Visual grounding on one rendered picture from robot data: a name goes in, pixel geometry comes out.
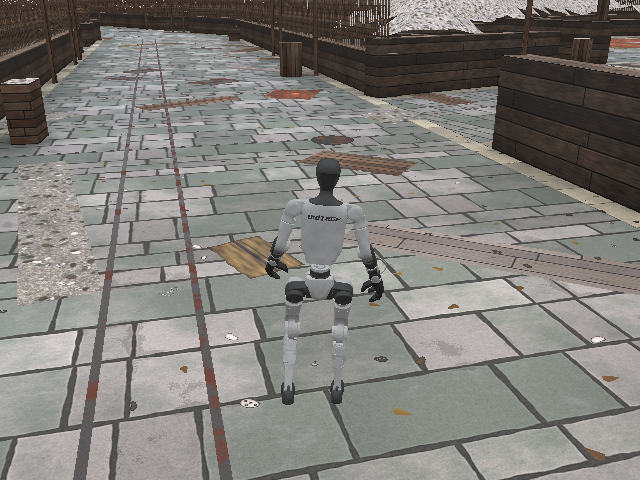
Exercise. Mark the left robot forearm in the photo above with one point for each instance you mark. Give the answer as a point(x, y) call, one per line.
point(274, 256)

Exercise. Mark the robot right hand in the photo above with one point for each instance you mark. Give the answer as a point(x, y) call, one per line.
point(378, 287)

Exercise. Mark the robot left hand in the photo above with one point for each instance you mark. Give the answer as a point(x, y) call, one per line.
point(271, 273)

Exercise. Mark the right robot forearm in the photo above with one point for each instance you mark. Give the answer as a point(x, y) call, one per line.
point(372, 267)

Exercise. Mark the robot head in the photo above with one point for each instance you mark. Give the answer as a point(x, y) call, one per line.
point(328, 172)

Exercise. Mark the robot right upper arm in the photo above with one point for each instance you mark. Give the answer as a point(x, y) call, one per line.
point(356, 214)

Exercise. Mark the robot left upper arm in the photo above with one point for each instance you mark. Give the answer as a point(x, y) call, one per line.
point(293, 208)

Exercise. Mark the robot left foot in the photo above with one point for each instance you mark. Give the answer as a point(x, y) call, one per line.
point(288, 396)

